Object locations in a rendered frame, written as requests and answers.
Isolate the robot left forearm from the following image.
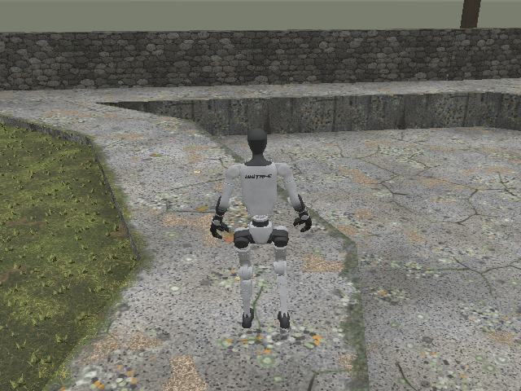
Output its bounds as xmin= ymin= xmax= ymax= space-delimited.
xmin=212 ymin=196 xmax=227 ymax=226

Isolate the right robot upper arm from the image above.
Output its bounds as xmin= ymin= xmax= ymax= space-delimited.
xmin=275 ymin=163 xmax=301 ymax=207

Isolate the left robot hand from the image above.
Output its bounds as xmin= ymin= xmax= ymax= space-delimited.
xmin=210 ymin=222 xmax=229 ymax=239

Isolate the robot thigh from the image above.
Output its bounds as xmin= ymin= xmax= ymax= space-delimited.
xmin=272 ymin=226 xmax=289 ymax=275
xmin=234 ymin=227 xmax=253 ymax=280

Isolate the left robot thigh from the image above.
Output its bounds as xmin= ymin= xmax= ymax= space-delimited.
xmin=234 ymin=227 xmax=253 ymax=280

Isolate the left robot upper arm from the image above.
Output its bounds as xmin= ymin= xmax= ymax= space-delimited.
xmin=219 ymin=164 xmax=242 ymax=209

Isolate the right robot hand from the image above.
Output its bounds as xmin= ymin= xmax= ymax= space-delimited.
xmin=293 ymin=216 xmax=312 ymax=232

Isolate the robot right forearm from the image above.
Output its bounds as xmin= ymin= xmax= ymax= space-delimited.
xmin=293 ymin=194 xmax=309 ymax=220

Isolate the right robot thigh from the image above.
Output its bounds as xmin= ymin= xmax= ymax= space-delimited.
xmin=272 ymin=226 xmax=289 ymax=275

